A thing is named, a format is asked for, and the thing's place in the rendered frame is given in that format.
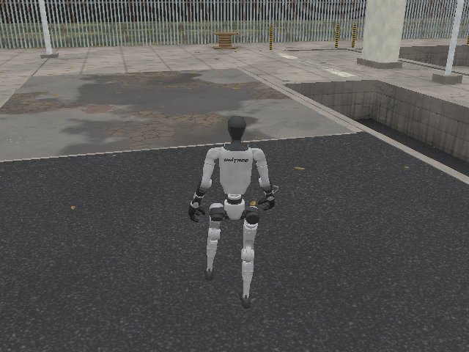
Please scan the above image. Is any robot left forearm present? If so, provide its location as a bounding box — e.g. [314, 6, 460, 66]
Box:
[191, 177, 207, 208]

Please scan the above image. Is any left robot hand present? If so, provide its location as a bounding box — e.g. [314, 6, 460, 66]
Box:
[188, 205, 205, 222]

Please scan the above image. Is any right robot hand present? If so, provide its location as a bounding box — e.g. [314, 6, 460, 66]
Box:
[258, 197, 275, 210]

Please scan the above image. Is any humanoid robot head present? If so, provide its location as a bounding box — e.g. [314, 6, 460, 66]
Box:
[224, 116, 248, 151]

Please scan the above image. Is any left robot foot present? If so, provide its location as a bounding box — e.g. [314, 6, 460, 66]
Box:
[204, 265, 214, 281]

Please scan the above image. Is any right robot upper arm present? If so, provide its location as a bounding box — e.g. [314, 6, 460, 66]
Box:
[251, 148, 270, 187]

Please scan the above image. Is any robot right forearm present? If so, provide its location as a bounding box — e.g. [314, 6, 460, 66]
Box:
[262, 176, 274, 201]

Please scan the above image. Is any left robot upper arm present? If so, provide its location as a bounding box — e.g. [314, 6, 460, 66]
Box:
[200, 147, 221, 188]

